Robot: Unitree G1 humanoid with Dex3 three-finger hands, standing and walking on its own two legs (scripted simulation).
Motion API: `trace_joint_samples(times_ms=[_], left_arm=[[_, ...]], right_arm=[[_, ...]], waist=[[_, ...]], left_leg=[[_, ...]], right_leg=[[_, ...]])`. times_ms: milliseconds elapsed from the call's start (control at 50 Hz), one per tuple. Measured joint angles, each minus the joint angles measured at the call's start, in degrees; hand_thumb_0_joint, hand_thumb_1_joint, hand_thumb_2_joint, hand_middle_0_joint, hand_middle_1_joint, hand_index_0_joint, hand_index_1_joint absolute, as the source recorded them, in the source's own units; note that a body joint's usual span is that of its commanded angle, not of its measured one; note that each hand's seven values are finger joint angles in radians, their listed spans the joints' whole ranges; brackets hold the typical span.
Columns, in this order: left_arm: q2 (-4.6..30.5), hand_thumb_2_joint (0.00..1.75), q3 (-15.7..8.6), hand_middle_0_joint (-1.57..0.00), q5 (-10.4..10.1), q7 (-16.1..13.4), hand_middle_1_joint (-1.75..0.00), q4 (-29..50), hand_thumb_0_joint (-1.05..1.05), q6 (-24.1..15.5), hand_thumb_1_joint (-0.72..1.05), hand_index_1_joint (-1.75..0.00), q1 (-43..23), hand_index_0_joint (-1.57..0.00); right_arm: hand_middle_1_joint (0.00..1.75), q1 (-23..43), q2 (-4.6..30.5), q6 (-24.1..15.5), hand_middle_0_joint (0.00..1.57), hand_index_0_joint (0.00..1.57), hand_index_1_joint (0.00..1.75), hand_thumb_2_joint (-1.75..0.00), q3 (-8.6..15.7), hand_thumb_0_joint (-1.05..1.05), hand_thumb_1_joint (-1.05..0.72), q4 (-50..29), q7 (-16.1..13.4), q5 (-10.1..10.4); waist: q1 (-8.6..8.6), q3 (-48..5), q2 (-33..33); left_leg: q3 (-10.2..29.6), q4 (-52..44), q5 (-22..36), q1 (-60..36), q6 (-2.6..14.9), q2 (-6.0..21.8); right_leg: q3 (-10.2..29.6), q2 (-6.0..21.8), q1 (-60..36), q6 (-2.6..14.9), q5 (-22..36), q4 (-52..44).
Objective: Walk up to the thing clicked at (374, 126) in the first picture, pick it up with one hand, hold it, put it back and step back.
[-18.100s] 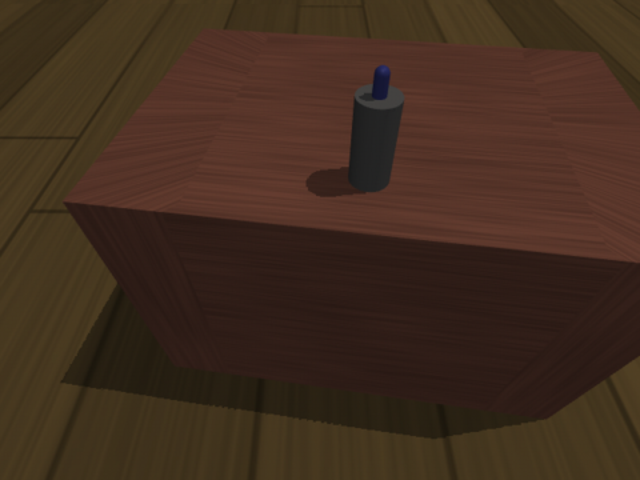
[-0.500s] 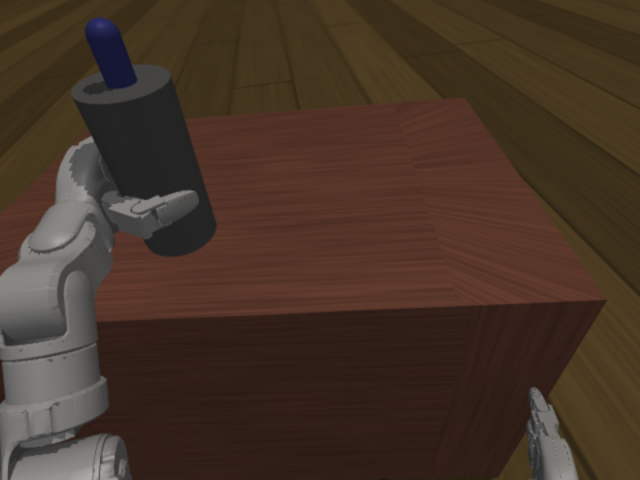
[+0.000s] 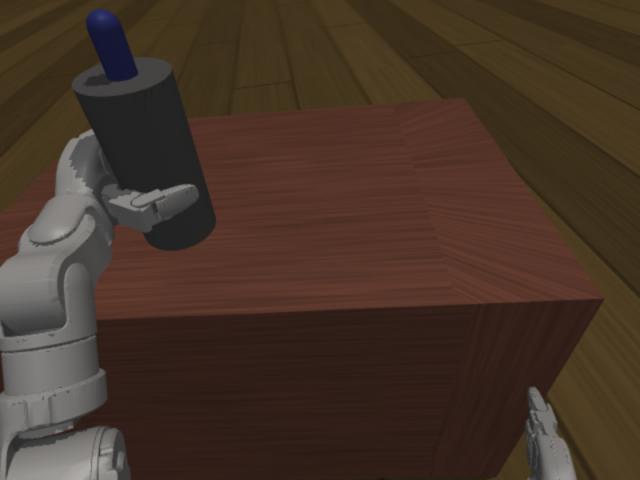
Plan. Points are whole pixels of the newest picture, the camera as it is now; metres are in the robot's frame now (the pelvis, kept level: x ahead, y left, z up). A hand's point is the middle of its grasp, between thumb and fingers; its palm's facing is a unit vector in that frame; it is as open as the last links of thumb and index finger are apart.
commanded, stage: hold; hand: left
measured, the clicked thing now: (148, 140) +0.34 +0.16 +0.32
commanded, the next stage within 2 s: crouch in 0.42 s
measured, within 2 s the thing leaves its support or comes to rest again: neither
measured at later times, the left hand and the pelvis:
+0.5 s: hand (157, 170) +0.35 +0.17 +0.28, palm faces +0.12 -0.99 -0.03, open 11.2 cm; pelvis +0.00 +0.00 +0.00, yaw +0 degrees
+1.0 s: hand (184, 198) +0.40 +0.18 +0.21, palm faces +0.17 -0.99 -0.01, open 11.2 cm; pelvis -0.01 +0.00 +0.00, yaw +0 degrees
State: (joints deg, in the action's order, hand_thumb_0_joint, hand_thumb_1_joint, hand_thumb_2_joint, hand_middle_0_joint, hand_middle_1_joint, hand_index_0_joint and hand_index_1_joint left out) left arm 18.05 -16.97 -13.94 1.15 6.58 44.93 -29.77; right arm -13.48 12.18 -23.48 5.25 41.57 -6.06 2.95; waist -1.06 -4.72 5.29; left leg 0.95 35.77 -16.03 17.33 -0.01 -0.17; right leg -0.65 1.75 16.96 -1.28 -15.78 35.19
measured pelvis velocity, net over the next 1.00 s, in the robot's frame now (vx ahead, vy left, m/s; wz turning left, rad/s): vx -0.01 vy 0.00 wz -0.01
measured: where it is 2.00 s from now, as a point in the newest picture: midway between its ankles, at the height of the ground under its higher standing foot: outside the picture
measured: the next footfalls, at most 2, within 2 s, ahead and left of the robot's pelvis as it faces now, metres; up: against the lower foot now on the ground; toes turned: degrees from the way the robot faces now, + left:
none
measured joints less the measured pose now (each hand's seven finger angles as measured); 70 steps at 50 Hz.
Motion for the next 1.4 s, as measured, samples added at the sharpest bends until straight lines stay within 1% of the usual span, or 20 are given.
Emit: trace_joint_samples(times_ms=[160, 300, 420, 600, 700, 740, 820, 920, 1000, 1100, 1220, 1320, 1400], left_arm=[[0.15, 1.15, -0.38, -0.62, -0.41, -0.06, -1.04, -0.38, 0.0, 0.61, -0.56, -1.05, -1.03, -0.64], [-0.06, 1.15, -0.2, -0.61, -0.46, -0.18, -1.04, -1.64, 0.0, 0.93, -0.56, -1.05, -2.19, -0.64], [0.29, 1.15, -0.24, -0.61, 0.12, -0.4, -1.04, -3.03, 0.0, 0.84, -0.56, -1.05, -2.25, -0.64], [0.91, 1.15, -0.34, -0.62, 0.1, 0.06, -1.04, -2.24, 0.0, 0.45, -0.56, -1.04, -2.07, -0.64], [0.3, 1.15, 0.1, -0.63, -0.29, 0.08, -1.03, -6.48, 0.0, -0.42, -0.57, -1.03, -4.41, -0.65], [0.11, 1.15, 0.47, -0.63, 0.01, -0.29, -1.02, -9.36, 0.0, -1.09, -0.57, -1.03, -5.63, -0.66], [-0.08, 1.15, 0.89, -0.63, 0.82, -0.96, -1.02, -16.86, 0.0, -3.94, -0.57, -1.02, -7.74, -0.66], [0.63, 1.15, 0.81, -0.63, 2.51, -1.1, -1.02, -24.75, 0.0, -9.14, -0.57, -1.02, -8.14, -0.66], [1.18, 1.15, 0.37, -0.63, 3.79, -1.24, -1.02, -28.75, 0.0, -14.23, -0.56, -1.03, -7.51, -0.65], [2.14, 1.15, -0.04, -0.62, 4.71, -1.15, -1.03, -32.71, 0.0, -20.25, -0.56, -1.04, -7.08, -0.65], [2.98, 1.15, 0.26, -0.61, 5.22, -0.55, -1.04, -37.54, 0.0, -25.99, -0.56, -1.04, -8.07, -0.64], [3.48, 1.15, -0.07, -0.61, 5.07, 0.01, -1.04, -42.37, 0.0, -29.94, -0.56, -1.04, -9.83, -0.64], [3.73, 1.15, 0.0, -0.61, 5.46, 0.32, -1.04, -44.89, 0.0, -32.23, -0.56, -1.04, -10.54, -0.64]], right_arm=[[0.05, 0.24, 0.19, 0.07, 0.05, 0.06, 0.05, -0.07, 0.15, -0.01, 0.51, 0.15, 0.02, 0.11], [0.05, -0.06, 0.17, 0.5, 0.05, 0.06, 0.05, -0.07, -0.01, -0.01, 0.51, -0.66, 0.22, 0.17], [0.05, -0.11, 0.05, 0.6, 0.05, 0.06, 0.05, -0.07, -0.02, -0.01, 0.51, -1.17, 0.48, 0.25], [0.05, -0.16, 0.19, 0.14, 0.05, 0.06, 0.05, -0.06, -0.1, -0.01, 0.52, -0.29, 0.26, 0.18], [0.05, 0.31, 0.18, 0.02, 0.05, 0.06, 0.05, -0.06, -0.23, -0.01, 0.53, 0.89, 0.08, 0.02], [0.05, 0.54, 0.06, -0.12, 0.05, 0.06, 0.05, -0.05, -0.37, -0.01, 0.54, 1.12, 0.06, -0.07], [0.05, 0.79, -0.38, -0.21, 0.05, 0.06, 0.05, -0.05, -0.8, -0.01, 0.55, 0.95, 0.15, -0.28], [0.05, 0.07, -0.48, -0.63, 0.06, 0.06, 0.05, -0.05, -1.32, -0.01, 0.56, -0.45, 0.25, -0.64], [0.05, -0.66, -0.12, -0.73, 0.06, 0.06, 0.05, -0.05, -1.58, -0.01, 0.56, -1.21, 0.09, -0.75], [0.05, -0.28, 0.34, -0.51, 0.05, 0.06, 0.05, -0.05, -1.87, -0.01, 0.56, -1.38, -0.19, -1.05], [0.05, 0.56, 0.41, -0.54, 0.05, 0.06, 0.05, -0.05, -2.25, -0.01, 0.55, -2.16, 0.02, -1.37], [0.05, 0.46, 0.04, -0.35, 0.06, 0.06, 0.05, -0.05, -2.44, -0.01, 0.55, -2.62, 0.7, -1.59], [0.05, -0.45, -0.02, 0.57, 0.06, 0.06, 0.05, -0.05, -2.77, -0.01, 0.55, -3.58, 1.34, -1.51]], waist=[[0.19, -0.16, 0.23], [0.01, -0.25, -0.03], [0.26, -0.46, -0.05], [0.23, -0.13, 0.06], [-0.04, -0.24, -0.11], [-0.01, -0.36, -0.32], [0.51, -0.41, -0.99], [1.95, 0.08, -1.83], [2.92, 0.89, -2.44], [3.87, 1.54, -2.99], [4.19, 1.46, -3.38], [4.29, 0.9, -3.46], [4.35, 0.69, -3.36]], left_leg=[[-0.03, -0.03, 0.1, 0.22, 0.07, -0.02], [-0.02, -0.05, 0.13, 0.13, -0.01, -0.03], [-0.08, -0.13, 0.19, 0.17, -0.05, 0.05], [-0.06, 0.02, 0.23, 0.4, -0.04, 0.06], [0.19, 0.09, 0.37, 0.71, -0.03, -0.08], [0.22, 0.09, 0.47, 0.96, -0.05, -0.13], [0.22, -0.06, 0.8, 1.65, -0.11, -0.17], [-0.02, -0.03, 1.04, 2.81, -0.16, 0.03], [-0.28, 0.36, 0.92, 3.66, -0.19, 0.29], [-0.44, 0.82, 0.65, 4.52, -0.13, 0.56], [-0.44, 0.83, 0.33, 4.83, 0.0, 0.68], [-0.56, 0.53, 0.08, 4.78, 0.21, 0.66], [-0.84, 0.11, -0.05, 4.75, 0.35, 0.68]], right_leg=[[0.03, 0.02, 0.24, -0.03, 0.09, -0.02], [0.02, 0.03, 0.21, 0.03, 0.03, 0.11], [0.08, -0.05, 0.31, 0.09, 0.1, 0.09], [0.07, -0.07, 0.51, 0.09, 0.17, 0.17], [-0.18, 0.07, 0.7, 0.05, 0.21, 0.23], [-0.21, 0.12, 0.97, 0.07, 0.24, 0.33], [-0.2, 0.16, 1.81, 0.13, 0.4, 0.5], [0.05, -0.04, 3.14, 0.21, 0.71, 0.62], [0.32, -0.3, 4.01, 0.23, 0.86, 0.74], [0.48, -0.58, 4.68, 0.17, 1.04, 0.56], [0.47, -0.69, 4.63, 0.02, 1.18, -0.22], [0.56, -0.67, 4.43, -0.16, 1.17, -0.93], [0.83, -0.69, 4.4, -0.3, 1.27, -1.57]])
